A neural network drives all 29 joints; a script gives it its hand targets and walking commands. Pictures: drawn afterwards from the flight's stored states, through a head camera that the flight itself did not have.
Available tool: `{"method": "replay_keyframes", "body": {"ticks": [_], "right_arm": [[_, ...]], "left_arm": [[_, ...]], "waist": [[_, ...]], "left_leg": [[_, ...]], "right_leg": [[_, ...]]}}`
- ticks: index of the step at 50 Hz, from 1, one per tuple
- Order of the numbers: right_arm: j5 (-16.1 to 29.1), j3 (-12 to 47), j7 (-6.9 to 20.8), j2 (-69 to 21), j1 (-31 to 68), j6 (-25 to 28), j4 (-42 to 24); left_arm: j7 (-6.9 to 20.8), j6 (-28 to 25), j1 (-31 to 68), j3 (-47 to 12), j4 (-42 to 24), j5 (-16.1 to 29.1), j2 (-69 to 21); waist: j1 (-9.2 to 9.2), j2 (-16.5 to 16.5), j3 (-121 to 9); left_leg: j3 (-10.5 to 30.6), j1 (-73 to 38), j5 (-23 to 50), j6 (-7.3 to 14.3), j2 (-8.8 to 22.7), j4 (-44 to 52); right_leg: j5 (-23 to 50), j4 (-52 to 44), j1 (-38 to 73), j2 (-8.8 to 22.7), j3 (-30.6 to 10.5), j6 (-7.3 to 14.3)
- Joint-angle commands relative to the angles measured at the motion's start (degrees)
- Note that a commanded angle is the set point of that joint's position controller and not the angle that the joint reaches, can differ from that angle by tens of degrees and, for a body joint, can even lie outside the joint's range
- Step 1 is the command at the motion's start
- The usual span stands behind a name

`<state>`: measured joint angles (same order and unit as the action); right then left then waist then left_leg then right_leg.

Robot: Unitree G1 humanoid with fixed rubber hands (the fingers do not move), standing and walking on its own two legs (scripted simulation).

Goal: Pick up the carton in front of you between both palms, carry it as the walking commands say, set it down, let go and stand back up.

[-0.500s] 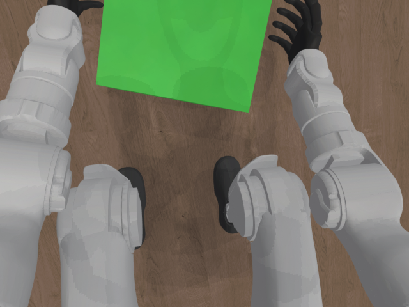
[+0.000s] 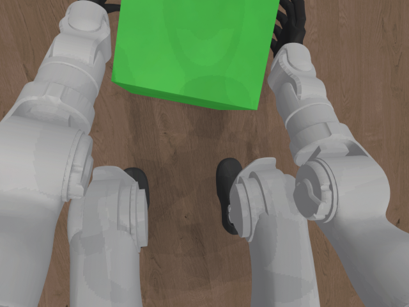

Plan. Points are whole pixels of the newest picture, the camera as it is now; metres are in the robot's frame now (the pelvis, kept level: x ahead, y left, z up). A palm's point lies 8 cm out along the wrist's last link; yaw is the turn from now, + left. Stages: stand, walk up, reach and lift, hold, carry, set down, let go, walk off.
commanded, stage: reach and lift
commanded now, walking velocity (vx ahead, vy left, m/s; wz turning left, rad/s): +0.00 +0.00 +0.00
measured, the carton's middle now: (190, 45) +0.51 +0.00 -0.25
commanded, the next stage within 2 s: none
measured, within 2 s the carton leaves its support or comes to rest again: leaves its support in 0.12 s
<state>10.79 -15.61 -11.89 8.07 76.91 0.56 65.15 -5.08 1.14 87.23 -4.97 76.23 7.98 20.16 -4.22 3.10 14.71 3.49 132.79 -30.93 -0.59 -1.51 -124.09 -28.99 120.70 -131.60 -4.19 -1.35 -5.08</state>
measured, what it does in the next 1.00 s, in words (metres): rises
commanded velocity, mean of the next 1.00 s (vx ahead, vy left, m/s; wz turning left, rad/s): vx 0.00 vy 0.00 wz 0.00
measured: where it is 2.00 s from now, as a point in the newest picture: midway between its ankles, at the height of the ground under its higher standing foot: (185, 214)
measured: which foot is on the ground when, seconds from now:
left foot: down 0.00-1.00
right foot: down 0.00-1.00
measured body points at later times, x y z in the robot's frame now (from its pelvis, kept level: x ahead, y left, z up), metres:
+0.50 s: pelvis +0.00 +0.00 +0.05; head +0.27 +0.04 +0.41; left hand +0.52 +0.17 -0.03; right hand +0.49 -0.13 -0.03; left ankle +0.11 +0.12 -0.34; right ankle +0.13 -0.14 -0.34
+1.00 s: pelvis +0.03 -0.01 +0.18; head +0.24 +0.03 +0.58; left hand +0.48 +0.17 +0.11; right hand +0.48 -0.13 +0.12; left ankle +0.11 +0.12 -0.34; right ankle +0.13 -0.14 -0.34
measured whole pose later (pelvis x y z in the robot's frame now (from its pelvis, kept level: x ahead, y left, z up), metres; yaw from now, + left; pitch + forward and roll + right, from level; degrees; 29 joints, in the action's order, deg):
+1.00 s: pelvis +0.03 -0.01 +0.18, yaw +5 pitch +38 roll -1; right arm -6.8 -25.0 -5.2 -5.5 41.5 -17.7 32.5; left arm -3.6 17.1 47.5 17.1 41.8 -8.0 1.1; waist -2.2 0.2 -12.9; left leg 6.0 100.0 -29.5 -2.6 -6.4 -91.5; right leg -29.6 90.6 -99.2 -6.3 -5.8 -4.2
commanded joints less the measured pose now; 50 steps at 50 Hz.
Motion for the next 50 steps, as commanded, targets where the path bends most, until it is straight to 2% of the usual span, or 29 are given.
{"method": "replay_keyframes", "body": {"ticks": [1, 5, 10, 13, 16, 18, 21, 26, 31, 35, 42, 50], "right_arm": [[-3.7, 10.0, 12.8, -42.9, 28.1, -1.9, -11.2], [-2.2, 13.1, 14.6, -50.2, 29.8, -3.1, -16.3], [1.0, 20.2, 14.1, -56.5, 29.8, -5.4, -26.4], [1.2, 24.3, 14.1, -58.0, 30.2, -7.4, -34.4], [-0.6, 25.6, 14.7, -58.5, 29.3, -10.0, -38.8], [-2.8, 24.5, 15.3, -59.5, 27.3, -11.9, -37.2], [-7.4, 20.2, 16.4, -61.3, 23.6, -14.4, -31.6], [-12.2, 15.7, 18.0, -63.0, 21.4, -15.8, -27.5], [-14.4, 15.2, 19.0, -65.2, 18.7, -16.3, -26.7], [-14.0, 17.4, 19.7, -67.6, 16.0, -16.7, -27.5], [-11.3, 23.9, 20.4, -70.7, 9.5, -17.7, -30.6], [-9.7, 28.2, 20.7, -72.4, 1.4, -18.2, -31.6]], "left_arm": [[10.7, 0.4, 22.1, -4.1, -11.3, -2.1, -45.1], [11.7, 1.2, 22.1, -4.6, -16.9, -1.3, -53.3], [10.5, 2.9, 21.5, -9.6, -27.9, 1.7, -61.6], [10.0, 5.4, 18.9, -11.8, -34.6, 1.4, -66.2], [10.5, 8.8, 15.4, -11.4, -37.9, -0.7, -70.0], [11.3, 10.9, 12.8, -9.6, -35.6, -2.5, -72.1], [12.9, 13.1, 9.5, -4.6, -29.3, -6.5, -74.1], [14.3, 13.8, 7.2, 1.9, -24.2, -10.9, -75.1], [15.1, 13.8, 5.3, 4.8, -23.7, -13.1, -76.1], [15.3, 14.0, 3.0, 3.6, -25.8, -13.1, -77.8], [15.3, 14.9, -1.5, -3.5, -32.6, -9.9, -81.7], [15.1, 15.3, -8.5, -8.4, -36.3, -7.8, -83.9]], "waist": [[1.64, -9.2, -59.1], [1.85, -8.2, -67.1], [1.33, -9.4, -85.5], [1.01, -9.9, -93.5], [0.78, -9.9, -92.5], [0.30, -10.0, -85.5], [-0.10, -10.3, -74.6], [-0.05, -8.7, -72.1], [0.48, -6.8, -74.2], [1.24, -6.0, -77.4], [1.65, -6.0, -81.6], [1.99, -6.2, -77.4]], "left_leg": [[-2.5, -30.3, 12.1, 1.6, -3.7, 10.7], [-4.2, -34.6, 18.6, 1.7, -4.9, 9.4], [-6.0, -47.9, 25.9, 0.8, -5.8, 9.2], [-7.0, -53.7, 24.9, 0.2, -6.8, 11.1], [-7.6, -53.1, 18.8, -0.1, -7.7, 14.4], [-7.5, -48.9, 12.0, -0.2, -7.8, 17.3], [-7.0, -42.5, 3.9, -0.2, -7.8, 21.6], [-6.6, -42.3, 3.1, 0.2, -8.3, 26.8], [-6.8, -45.0, 4.5, 0.3, -8.7, 31.0], [-7.0, -49.5, 6.7, 0.1, -8.7, 34.0], [-6.7, -59.1, 11.9, -0.8, -8.8, 38.7], [-5.4, -67.4, 13.7, -1.3, -8.7, 45.8]], "right_leg": [[12.5, -4.9, 26.6, -4.0, 6.6, 1.4], [17.8, -4.1, 29.8, -5.2, 7.3, 1.3], [23.1, -4.1, 36.7, -5.8, 8.7, 0.6], [20.9, -6.2, 39.5, -6.3, 9.5, 0.5], [15.2, -9.1, 39.4, -6.6, 9.8, 1.1], [9.5, -11.7, 36.7, -6.4, 9.6, 1.7], [3.1, -15.7, 33.1, -6.1, 8.8, 2.5], [2.7, -21.6, 35.4, -6.1, 7.8, 2.8], [4.1, -26.5, 40.3, -6.2, 7.1, 2.5], [5.9, -29.7, 44.6, -6.2, 6.8, 2.2], [10.0, -34.8, 52.7, -6.5, 6.2, 2.0], [11.6, -42.0, 61.6, -6.4, 4.5, 2.2]]}}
